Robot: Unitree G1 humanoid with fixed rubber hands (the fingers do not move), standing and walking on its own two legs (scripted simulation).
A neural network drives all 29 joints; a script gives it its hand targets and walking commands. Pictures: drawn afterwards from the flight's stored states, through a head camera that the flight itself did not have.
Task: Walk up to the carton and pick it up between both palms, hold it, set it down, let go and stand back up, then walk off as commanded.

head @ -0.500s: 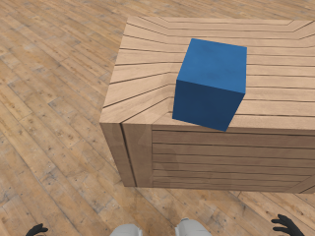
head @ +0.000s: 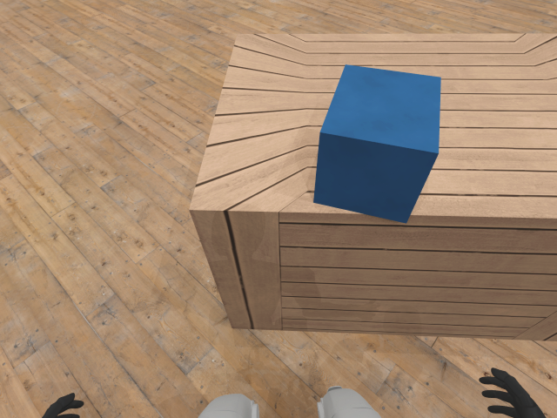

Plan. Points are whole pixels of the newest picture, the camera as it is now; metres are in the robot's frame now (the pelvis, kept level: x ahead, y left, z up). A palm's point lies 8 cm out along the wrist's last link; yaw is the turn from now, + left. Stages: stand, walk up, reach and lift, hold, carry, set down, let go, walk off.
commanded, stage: walk up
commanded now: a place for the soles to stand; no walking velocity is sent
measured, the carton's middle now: (375, 141) +0.59 -0.18 +0.04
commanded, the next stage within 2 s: none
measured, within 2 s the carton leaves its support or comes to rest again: neither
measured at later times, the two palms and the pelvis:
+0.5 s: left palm out of the picture +0.07 +0.34 -0.07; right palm out of the picture +0.06 -0.31 -0.07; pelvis -0.02 +0.02 +0.01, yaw -1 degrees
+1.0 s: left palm out of the picture +0.07 +0.36 -0.07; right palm out of the picture +0.06 -0.30 -0.07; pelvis -0.01 +0.03 +0.01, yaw +0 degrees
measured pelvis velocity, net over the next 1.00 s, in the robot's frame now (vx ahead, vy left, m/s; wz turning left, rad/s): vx -0.01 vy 0.03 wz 0.00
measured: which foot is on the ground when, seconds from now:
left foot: down 0.00-0.58, up 0.60-0.82, down 0.84-1.00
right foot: down 0.00-0.08, up 0.10-0.52, down 0.54-0.86, up 0.88-1.00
